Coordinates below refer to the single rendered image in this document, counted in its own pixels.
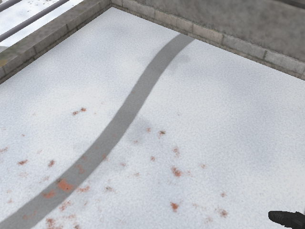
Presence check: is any robot right hand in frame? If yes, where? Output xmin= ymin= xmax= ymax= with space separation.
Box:
xmin=268 ymin=211 xmax=305 ymax=229

